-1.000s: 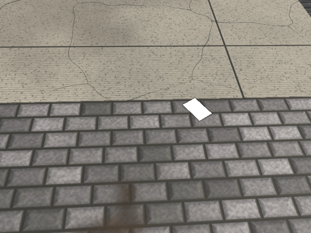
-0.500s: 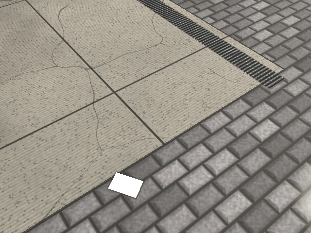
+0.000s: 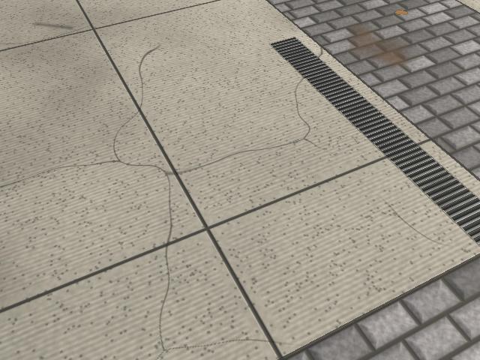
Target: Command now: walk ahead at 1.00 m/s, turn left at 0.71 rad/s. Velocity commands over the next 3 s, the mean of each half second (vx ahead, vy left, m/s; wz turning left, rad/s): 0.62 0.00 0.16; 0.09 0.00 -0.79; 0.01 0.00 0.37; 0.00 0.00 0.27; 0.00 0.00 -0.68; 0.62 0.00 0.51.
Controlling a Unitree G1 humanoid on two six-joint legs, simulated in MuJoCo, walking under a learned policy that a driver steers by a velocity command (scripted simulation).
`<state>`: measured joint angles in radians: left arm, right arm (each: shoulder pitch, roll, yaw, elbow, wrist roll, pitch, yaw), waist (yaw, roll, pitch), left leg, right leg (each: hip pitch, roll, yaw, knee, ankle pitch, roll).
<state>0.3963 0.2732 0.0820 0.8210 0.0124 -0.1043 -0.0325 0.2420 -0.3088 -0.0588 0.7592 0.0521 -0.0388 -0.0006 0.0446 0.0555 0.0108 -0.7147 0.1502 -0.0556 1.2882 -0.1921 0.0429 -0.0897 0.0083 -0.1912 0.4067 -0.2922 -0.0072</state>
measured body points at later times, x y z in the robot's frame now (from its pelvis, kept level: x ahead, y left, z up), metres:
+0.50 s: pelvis +0.34 +0.06 +0.00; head +0.38 +0.07 +0.45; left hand +0.44 +0.35 -0.12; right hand +0.46 -0.19 -0.12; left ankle +0.39 +0.13 -0.74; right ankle +0.39 -0.11 -0.65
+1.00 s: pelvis +0.45 +0.01 +0.01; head +0.49 -0.04 +0.45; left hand +0.67 +0.26 -0.07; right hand +0.57 -0.31 -0.09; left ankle +0.52 +0.18 -0.66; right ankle +0.47 -0.07 -0.74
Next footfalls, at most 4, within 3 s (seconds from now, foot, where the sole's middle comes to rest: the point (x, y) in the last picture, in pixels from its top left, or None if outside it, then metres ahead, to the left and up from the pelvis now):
0.22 left None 0.43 0.14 -0.77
0.76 right None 0.51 -0.08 -0.77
1.30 left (210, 352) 0.55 0.14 -0.77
1.72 right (290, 340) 0.59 -0.08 -0.77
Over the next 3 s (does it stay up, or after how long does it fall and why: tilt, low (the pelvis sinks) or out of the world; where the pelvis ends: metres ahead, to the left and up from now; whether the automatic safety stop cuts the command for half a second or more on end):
stays up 0.71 -0.04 -0.02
